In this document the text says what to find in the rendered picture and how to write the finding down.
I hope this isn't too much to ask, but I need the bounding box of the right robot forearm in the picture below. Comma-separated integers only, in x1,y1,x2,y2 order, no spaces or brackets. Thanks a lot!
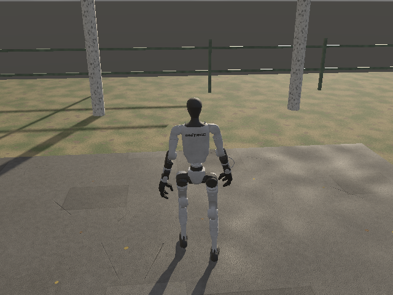
219,148,231,174

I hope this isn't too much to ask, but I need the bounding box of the right robot hand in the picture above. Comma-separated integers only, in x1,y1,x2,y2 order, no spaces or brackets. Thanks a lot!
218,172,233,187

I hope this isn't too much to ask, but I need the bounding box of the robot right foot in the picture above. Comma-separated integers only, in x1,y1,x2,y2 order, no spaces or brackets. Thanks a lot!
211,245,220,262

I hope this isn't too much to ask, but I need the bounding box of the left robot thigh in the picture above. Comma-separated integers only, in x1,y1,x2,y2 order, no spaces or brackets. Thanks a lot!
176,171,189,208

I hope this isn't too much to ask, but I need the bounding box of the robot left upper arm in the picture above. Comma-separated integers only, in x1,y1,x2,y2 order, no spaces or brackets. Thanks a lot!
168,125,182,160

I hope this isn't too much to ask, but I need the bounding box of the robot right upper arm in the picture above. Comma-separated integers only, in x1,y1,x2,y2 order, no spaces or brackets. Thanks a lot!
208,124,225,157

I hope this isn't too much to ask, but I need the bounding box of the left robot hand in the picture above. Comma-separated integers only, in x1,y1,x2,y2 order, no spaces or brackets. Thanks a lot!
159,181,173,199

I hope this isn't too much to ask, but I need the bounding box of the left robot forearm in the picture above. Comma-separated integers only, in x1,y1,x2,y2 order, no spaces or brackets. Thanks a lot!
160,151,173,183

